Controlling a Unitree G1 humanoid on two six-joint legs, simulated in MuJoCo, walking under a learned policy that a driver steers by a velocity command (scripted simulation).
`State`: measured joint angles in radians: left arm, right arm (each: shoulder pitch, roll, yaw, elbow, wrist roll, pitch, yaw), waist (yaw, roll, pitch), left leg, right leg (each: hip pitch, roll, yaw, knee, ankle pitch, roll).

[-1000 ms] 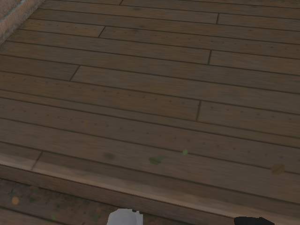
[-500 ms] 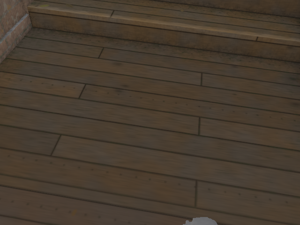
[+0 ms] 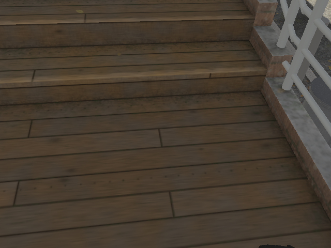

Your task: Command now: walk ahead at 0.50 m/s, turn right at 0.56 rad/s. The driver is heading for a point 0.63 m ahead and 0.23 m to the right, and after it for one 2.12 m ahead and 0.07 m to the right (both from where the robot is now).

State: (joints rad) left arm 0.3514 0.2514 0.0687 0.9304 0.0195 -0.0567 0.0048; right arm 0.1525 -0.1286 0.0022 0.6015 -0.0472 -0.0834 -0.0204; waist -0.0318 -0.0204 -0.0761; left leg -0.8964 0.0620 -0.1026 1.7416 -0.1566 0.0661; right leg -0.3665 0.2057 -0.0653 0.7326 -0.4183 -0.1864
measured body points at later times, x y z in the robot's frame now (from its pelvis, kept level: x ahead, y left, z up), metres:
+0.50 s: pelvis +0.31 +0.05 +0.04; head +0.32 +0.06 +0.49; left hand +0.53 +0.26 -0.06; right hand +0.30 -0.23 -0.07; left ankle +0.33 +0.14 -0.70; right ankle +0.27 -0.06 -0.60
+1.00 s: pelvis +0.54 -0.09 +0.04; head +0.56 -0.12 +0.49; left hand +0.75 +0.08 -0.07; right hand +0.48 -0.36 -0.09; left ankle +0.62 +0.03 -0.61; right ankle +0.52 -0.15 -0.70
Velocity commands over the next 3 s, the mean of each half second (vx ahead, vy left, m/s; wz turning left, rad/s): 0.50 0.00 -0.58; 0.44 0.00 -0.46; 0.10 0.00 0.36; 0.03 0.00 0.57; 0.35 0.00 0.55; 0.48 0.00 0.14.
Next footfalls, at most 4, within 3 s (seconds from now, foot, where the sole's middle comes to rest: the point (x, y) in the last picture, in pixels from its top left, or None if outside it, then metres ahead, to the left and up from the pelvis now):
0.26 left None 0.37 0.13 -0.74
0.78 right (203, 245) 0.55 -0.17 -0.74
1.28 left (182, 189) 0.81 -0.10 -0.74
1.74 right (221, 209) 0.71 -0.27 -0.74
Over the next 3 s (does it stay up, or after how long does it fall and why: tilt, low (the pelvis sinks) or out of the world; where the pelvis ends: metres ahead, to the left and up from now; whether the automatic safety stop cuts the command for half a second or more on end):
stays up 1.10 -0.01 0.04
